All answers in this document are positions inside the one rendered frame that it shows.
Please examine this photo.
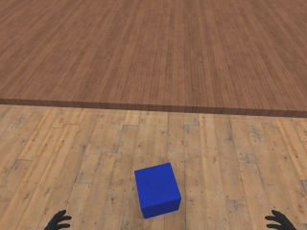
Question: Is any carton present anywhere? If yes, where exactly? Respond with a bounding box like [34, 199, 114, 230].
[134, 162, 181, 219]

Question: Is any robot right hand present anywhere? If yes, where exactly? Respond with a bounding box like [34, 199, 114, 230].
[265, 210, 296, 230]

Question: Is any robot left hand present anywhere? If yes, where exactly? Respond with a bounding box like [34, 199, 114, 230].
[44, 210, 72, 230]

